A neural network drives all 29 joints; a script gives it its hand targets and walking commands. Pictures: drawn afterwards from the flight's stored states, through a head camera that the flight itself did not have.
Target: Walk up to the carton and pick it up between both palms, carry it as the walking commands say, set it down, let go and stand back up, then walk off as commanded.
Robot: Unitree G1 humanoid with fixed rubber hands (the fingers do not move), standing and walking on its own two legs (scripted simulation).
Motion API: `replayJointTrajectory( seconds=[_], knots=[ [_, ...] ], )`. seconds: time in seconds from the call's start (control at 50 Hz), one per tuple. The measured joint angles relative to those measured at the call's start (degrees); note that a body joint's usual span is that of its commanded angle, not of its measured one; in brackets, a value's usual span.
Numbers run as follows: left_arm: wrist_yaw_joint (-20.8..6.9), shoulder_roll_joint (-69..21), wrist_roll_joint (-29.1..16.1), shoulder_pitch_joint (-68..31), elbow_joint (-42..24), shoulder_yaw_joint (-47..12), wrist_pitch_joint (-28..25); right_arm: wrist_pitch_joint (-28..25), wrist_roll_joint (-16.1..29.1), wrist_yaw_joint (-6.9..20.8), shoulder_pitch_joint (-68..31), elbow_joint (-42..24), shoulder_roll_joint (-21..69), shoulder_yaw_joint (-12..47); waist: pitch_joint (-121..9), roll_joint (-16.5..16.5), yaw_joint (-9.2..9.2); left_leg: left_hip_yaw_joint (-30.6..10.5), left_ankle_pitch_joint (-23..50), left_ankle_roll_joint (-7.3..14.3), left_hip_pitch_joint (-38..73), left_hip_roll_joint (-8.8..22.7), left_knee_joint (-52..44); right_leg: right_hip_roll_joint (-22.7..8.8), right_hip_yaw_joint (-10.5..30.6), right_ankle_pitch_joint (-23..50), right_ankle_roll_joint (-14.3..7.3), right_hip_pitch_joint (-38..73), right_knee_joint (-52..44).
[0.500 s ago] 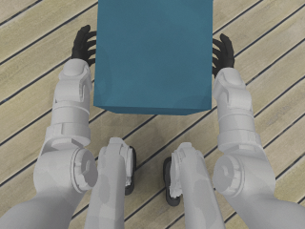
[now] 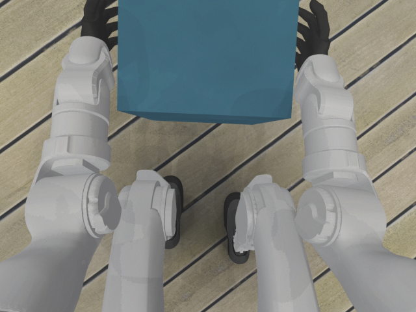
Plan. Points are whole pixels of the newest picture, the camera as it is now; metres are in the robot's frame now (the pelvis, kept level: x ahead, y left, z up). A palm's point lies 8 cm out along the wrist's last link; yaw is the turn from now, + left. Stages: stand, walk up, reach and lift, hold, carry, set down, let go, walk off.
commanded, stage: set down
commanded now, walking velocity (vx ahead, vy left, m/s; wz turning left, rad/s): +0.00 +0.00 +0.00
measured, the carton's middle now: (207, 43) +0.56 +0.04 -0.20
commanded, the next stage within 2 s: none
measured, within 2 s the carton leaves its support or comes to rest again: rests again in 0.82 s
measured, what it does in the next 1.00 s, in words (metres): lowers itself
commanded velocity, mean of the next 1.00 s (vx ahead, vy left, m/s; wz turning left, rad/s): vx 0.00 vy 0.00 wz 0.00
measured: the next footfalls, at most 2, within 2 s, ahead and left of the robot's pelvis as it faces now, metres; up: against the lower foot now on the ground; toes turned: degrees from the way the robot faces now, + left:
none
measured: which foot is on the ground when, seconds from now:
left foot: down 0.00-1.00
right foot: down 0.00-1.00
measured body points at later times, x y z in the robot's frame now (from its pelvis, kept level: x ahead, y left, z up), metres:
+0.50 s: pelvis +0.00 +0.00 -0.05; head +0.36 +0.04 +0.22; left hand +0.55 +0.21 -0.21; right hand +0.55 -0.13 -0.20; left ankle +0.13 +0.10 -0.40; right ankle +0.09 -0.10 -0.40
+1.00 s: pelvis -0.01 +0.00 -0.07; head +0.34 +0.03 +0.20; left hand +0.55 +0.21 -0.22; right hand +0.54 -0.13 -0.21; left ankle +0.13 +0.10 -0.40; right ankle +0.09 -0.10 -0.40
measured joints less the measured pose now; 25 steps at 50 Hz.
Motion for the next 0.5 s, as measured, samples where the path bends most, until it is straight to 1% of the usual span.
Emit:
replayJointTrajectory(
  seconds=[0.28,0.4,0.5],
  knots=[
    [1.04,3.59,-3.91,-4.88,3.66,-3.85,-1.75,-2.16,3.64,-1.58,-4.13,3.03,-2.53,2.73,6.31,-0.39,0.1,0.22,-1.0,0.29,-3.4,0.45,6.19,0.24,-0.38,-1.36,0.05,-3.16,6.3],
    [1.45,5.52,-6.22,-7.45,5.7,-5.98,-2.51,-2.92,5.21,-2.38,-6.36,4.54,-3.73,4.26,9.6,-0.45,0.21,0.26,-1.21,0.34,-4.47,0.64,8.78,0.29,-0.63,-1.76,-0.06,-4.16,9.0],
    [1.8,7.0,-8.71,-8.45,6.16,-8.18,-2.83,-3.18,7.43,-3.4,-6.98,4.37,-4.43,6.15,11.56,-0.41,0.19,0.26,-1.45,0.32,-4.97,0.69,10.66,0.27,-0.83,-2.2,-0.17,-4.57,10.99]
  ],
)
